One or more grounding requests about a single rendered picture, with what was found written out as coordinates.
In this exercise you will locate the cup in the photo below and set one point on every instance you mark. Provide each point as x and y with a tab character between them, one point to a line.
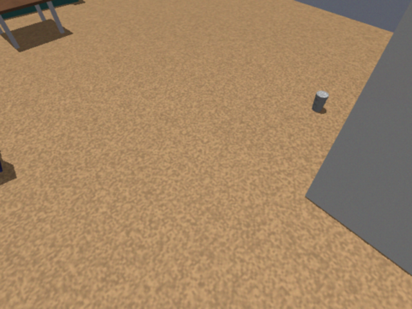
319	101

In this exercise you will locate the sofa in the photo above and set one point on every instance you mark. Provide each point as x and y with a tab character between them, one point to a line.
33	9

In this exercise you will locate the coffee table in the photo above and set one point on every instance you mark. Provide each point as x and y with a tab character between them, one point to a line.
12	5

